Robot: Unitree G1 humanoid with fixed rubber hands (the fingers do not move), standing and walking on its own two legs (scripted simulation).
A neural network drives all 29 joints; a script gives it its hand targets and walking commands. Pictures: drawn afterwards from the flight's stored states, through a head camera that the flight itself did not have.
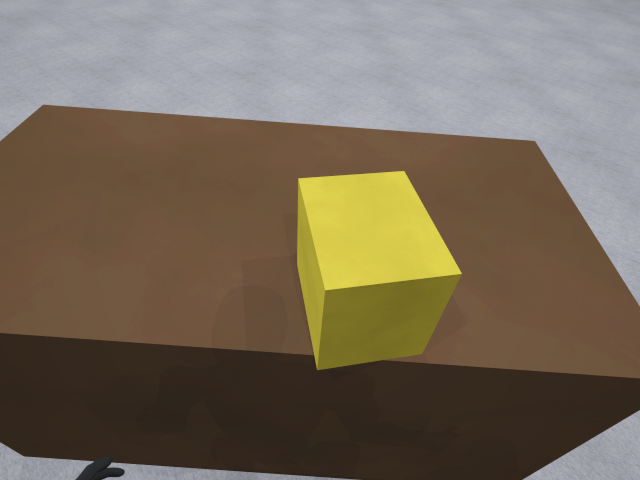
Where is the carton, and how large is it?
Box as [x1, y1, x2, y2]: [297, 171, 461, 369]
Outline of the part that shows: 404,171 298,178 297,266 317,369 422,353 461,274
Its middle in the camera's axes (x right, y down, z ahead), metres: +0.06 +0.04 +0.58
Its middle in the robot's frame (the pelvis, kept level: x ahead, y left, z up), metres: +0.43 -0.04 +0.03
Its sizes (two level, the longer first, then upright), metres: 0.206 0.165 0.195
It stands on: a pedestal, 0.70 m high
